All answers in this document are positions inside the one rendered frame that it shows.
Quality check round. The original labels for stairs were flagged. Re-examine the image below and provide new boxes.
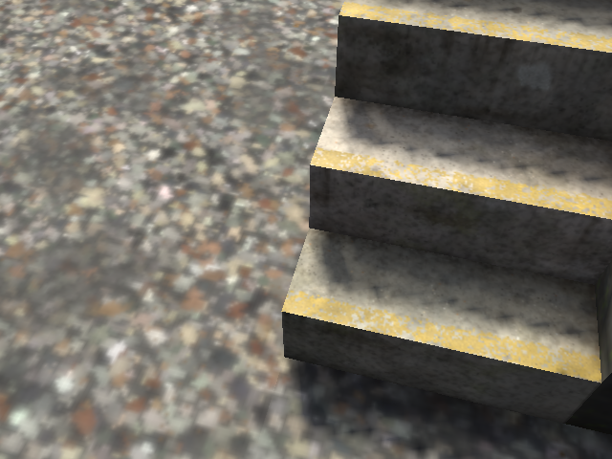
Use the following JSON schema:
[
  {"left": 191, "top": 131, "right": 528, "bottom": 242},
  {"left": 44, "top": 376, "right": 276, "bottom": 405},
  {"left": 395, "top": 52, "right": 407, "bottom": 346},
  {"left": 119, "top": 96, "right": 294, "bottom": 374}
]
[{"left": 281, "top": 0, "right": 612, "bottom": 424}]

